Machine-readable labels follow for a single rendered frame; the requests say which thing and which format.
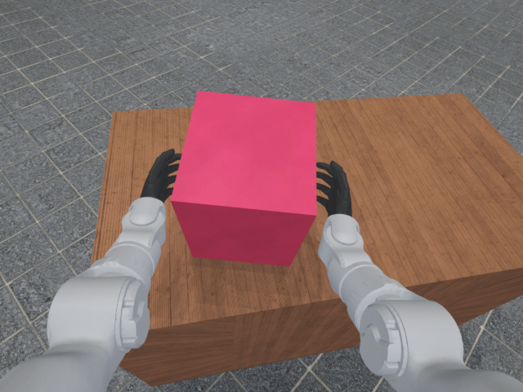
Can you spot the left robot forearm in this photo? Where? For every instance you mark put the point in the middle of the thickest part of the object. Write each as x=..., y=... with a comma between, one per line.
x=137, y=249

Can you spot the right robot forearm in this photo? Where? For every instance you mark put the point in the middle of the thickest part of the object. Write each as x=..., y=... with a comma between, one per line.
x=352, y=274

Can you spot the robot right hand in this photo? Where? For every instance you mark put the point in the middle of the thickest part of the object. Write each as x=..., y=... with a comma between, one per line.
x=339, y=201

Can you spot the right robot upper arm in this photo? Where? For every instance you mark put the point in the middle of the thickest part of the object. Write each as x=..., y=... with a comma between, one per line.
x=416, y=346

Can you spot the left robot upper arm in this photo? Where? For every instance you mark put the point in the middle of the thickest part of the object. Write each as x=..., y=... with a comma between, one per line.
x=95, y=321

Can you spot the robot left hand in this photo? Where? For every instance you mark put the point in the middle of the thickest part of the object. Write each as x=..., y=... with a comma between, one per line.
x=157, y=182

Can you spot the carton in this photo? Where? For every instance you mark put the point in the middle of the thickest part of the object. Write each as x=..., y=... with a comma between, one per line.
x=246, y=183

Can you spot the pedestal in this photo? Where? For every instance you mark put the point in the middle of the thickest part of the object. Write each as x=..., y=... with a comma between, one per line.
x=436, y=190

